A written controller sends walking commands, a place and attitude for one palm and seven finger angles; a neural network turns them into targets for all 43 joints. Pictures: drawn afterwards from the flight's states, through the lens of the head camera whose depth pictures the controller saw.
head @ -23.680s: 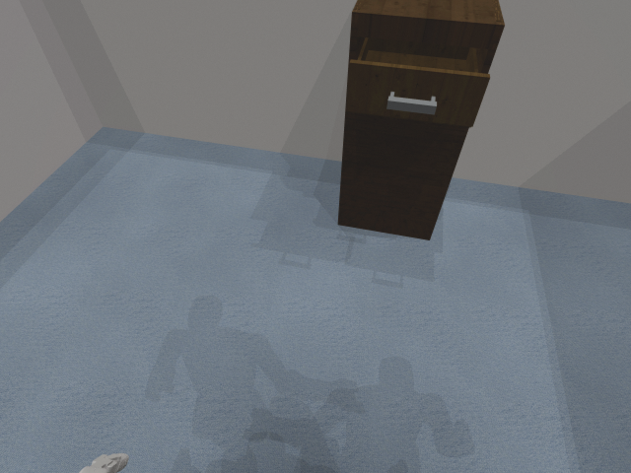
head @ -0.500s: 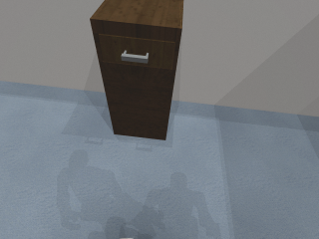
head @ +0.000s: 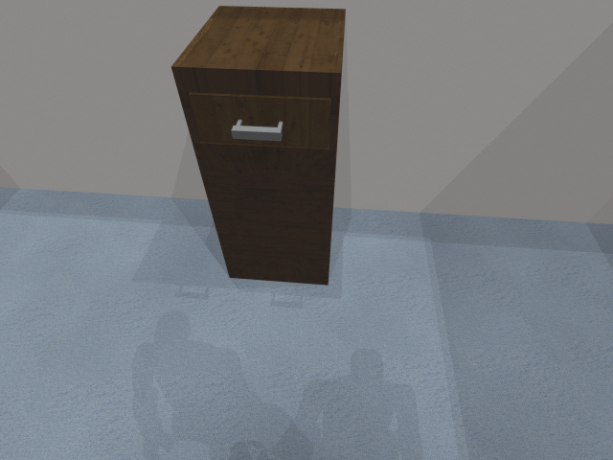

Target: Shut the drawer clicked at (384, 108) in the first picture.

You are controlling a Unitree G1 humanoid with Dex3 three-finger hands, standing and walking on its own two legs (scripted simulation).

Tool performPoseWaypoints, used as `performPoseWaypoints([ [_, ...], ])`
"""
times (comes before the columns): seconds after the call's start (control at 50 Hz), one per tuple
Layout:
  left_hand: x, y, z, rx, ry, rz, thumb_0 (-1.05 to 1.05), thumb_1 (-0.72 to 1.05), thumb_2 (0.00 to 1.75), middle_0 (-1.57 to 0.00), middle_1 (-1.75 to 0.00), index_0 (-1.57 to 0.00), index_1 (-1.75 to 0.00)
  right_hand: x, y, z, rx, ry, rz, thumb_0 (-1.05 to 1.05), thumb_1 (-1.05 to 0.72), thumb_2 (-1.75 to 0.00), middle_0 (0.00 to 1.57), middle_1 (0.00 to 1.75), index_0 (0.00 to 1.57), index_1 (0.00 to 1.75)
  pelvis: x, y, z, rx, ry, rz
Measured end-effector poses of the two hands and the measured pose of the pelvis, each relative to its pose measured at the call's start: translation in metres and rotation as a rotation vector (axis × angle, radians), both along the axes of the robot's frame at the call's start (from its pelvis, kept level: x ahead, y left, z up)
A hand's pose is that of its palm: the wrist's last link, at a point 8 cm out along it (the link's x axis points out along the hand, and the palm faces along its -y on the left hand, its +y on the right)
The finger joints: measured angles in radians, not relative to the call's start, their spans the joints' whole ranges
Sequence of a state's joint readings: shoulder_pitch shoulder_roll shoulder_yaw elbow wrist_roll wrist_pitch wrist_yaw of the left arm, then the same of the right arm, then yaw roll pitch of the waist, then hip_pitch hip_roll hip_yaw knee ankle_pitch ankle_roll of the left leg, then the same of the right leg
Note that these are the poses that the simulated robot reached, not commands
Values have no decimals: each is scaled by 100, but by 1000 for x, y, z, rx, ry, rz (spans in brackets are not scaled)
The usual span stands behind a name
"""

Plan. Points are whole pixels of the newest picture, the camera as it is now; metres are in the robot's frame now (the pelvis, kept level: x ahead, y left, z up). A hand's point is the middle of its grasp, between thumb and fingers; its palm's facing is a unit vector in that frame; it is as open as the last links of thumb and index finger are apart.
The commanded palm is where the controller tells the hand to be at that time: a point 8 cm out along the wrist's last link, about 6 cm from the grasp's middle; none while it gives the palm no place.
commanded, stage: let the arm hang, fingers relaxed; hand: left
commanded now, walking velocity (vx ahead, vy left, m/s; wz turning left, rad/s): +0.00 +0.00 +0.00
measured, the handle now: (258, 128) +0.87 +0.17 -0.04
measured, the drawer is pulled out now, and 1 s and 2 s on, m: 0.00 0.00 0.00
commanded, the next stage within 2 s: look to check the result in 0.22 s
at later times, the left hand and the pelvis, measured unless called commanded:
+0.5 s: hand out of the picture -0.01 +0.15 -0.17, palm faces +0.05 -0.98 -0.20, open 7.4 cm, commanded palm none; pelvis +0.02 -0.02 +0.00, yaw +0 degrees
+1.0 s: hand out of the picture +0.03 +0.16 -0.17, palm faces +0.03 -0.98 -0.22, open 7.4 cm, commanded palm none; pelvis +0.02 -0.02 +0.00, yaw -1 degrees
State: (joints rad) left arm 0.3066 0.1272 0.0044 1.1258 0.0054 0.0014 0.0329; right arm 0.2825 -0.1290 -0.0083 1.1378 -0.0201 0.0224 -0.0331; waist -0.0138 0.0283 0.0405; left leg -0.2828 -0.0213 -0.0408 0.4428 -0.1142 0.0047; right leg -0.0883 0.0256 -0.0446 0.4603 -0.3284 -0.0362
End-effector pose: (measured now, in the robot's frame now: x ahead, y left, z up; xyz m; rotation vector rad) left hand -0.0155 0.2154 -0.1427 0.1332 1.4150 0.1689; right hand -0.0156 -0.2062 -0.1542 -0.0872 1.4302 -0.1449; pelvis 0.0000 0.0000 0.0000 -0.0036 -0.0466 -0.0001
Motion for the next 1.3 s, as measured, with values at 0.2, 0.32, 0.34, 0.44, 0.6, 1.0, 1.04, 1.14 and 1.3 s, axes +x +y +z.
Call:
performPoseWaypoints([
  [0.2, 16, -15, -4, -22, -9, -5, 1, 91, 90, -21, -30, -20, -30, 6, -11, 4, -20, -5, -14, 1, -92, -89, 20, 30, 20, 29, 8, -8, 0, 0, 2, -3],
  [0.32, 9, -14, -2, -7, 22, 11, 1, 91, 90, -20, -30, -20, -30, 8, -15, 3, -20, 11, -9, 1, -91, -89, 20, 30, 20, 29, 12, -12, 0, 0, 2, -1],
  [0.34, 7, -14, -2, -5, 27, 13, 1, 91, 90, -20, -30, -20, -30, 9, -15, 3, -19, 13, -8, 1, -91, -89, 20, 30, 20, 29, 13, -13, 0, 0, 3, 0],
  [0.44, 1, -14, -1, 3, 52, 20, 0, 90, 90, -20, -30, -20, -30, 14, -18, 3, -20, 15, -4, 1, -91, -89, 20, 30, 20, 29, 16, -15, 0, 0, 3, 0],
  [0.6, 4, -15, 0, 3, 57, 19, 0, 90, 90, -20, -30, -20, -30, 27, -26, 4, -34, -3, 2, 1, -91, -89, 20, 30, 20, 29, 19, -17, 1, 1, 1, -5],
  [1.0, 41, -4, 3, 26, -26, -12, 0, 90, 90, -20, -30, -20, -30, 46, -38, 8, -59, -49, 14, 1, -91, -89, 20, 30, 20, 29, 24, -18, 2, 4, -1, -9],
  [1.04, 43, -2, 4, 29, -29, -15, 0, 90, 90, -20, -30, -20, -30, 46, -38, 8, -59, -49, 14, 1, -91, -89, 20, 30, 20, 29, 24, -17, 2, 5, -1, -9],
  [1.14, 45, 1, 5, 37, -29, -20, 0, 90, 90, -20, -30, -20, -30, 45, -40, 8, -60, -44, 15, 1, -91, -89, 20, 30, 20, 29, 24, -17, 3, 6, -1, -10],
  [1.3, 44, 4, 7, 45, -15, -23, 0, 90, 90, -20, -30, -20, -30, 43, -43, 8, -62, -30, 17, 1, -91, -89, 20, 30, 20, 29, 25, -18, 3, 8, 2, -11],
])
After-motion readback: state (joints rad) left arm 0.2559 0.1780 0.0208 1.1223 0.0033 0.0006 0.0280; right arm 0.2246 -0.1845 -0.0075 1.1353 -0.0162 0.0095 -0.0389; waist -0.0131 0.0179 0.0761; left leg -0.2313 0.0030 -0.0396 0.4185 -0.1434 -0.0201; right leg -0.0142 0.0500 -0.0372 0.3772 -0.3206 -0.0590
